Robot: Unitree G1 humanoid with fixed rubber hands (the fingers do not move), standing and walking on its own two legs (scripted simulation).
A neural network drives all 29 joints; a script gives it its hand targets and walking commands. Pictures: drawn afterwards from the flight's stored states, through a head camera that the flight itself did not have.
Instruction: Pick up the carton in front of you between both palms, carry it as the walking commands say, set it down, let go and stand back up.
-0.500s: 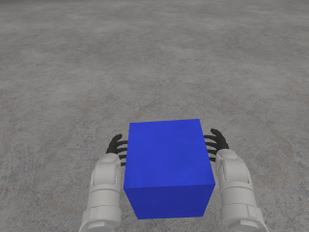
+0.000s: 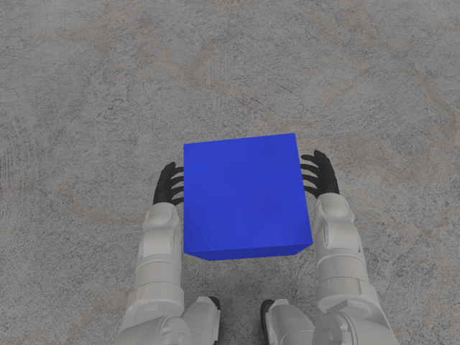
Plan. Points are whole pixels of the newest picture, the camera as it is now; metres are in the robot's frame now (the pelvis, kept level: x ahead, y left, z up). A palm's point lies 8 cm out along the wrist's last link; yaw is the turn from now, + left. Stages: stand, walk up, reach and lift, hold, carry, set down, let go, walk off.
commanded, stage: set down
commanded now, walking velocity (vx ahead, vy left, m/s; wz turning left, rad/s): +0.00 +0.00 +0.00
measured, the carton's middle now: (245, 206) +0.36 +0.00 -0.14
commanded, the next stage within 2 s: none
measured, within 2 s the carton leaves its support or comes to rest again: rests again in 1.80 s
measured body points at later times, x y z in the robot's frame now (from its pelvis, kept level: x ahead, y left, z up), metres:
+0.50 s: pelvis -0.05 +0.00 -0.13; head +0.19 +0.00 +0.25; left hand +0.40 +0.16 -0.21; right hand +0.41 -0.14 -0.19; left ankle +0.03 +0.12 -0.71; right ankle +0.02 -0.13 -0.71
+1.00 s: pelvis -0.07 +0.00 -0.26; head +0.24 +0.01 +0.07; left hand +0.44 +0.17 -0.38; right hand +0.45 -0.13 -0.36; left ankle +0.03 +0.12 -0.71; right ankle +0.02 -0.13 -0.71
